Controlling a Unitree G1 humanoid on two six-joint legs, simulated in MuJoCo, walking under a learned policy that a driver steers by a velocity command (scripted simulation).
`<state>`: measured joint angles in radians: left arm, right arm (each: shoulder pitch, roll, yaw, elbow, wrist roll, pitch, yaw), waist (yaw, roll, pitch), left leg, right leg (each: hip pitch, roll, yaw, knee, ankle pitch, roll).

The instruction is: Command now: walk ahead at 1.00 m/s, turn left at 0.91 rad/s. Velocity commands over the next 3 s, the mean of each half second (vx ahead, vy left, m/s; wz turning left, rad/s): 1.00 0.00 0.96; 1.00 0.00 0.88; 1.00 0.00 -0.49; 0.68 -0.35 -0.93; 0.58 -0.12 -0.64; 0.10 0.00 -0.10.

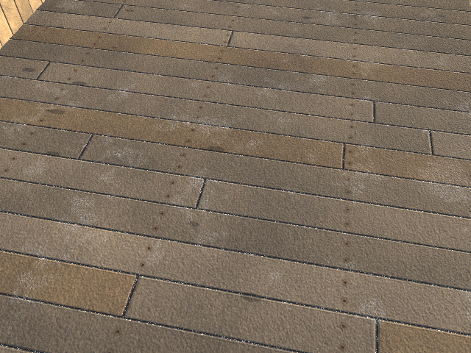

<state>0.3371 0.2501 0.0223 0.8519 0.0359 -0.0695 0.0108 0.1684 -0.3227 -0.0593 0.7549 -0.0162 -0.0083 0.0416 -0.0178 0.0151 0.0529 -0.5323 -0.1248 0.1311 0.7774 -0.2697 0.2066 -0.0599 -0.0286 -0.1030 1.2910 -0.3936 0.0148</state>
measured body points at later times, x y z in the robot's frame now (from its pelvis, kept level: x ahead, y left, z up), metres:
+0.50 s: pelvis +0.45 -0.02 +0.04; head +0.48 -0.01 +0.49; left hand +0.47 +0.30 -0.05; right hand +0.67 -0.26 -0.07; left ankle +0.29 +0.01 -0.58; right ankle +0.55 -0.12 -0.69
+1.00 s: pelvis +0.80 +0.25 +0.03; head +0.83 +0.26 +0.48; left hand +0.68 +0.50 -0.07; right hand +1.07 +0.13 -0.10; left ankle +0.79 +0.25 -0.69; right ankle +0.90 +0.11 -0.59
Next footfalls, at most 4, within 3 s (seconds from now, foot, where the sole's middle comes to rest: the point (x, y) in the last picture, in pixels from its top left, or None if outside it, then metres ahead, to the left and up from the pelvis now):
0.38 right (282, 310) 0.59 -0.11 -0.73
0.84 left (152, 243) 0.81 0.28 -0.73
1.28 right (88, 155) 1.20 0.55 -0.73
1.68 left None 1.41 0.95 -0.73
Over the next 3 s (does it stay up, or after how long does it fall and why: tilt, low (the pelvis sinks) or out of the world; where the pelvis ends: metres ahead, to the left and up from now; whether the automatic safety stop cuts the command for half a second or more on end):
stays up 1.94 0.69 0.04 its command is cut before an obstacle after 1.6 s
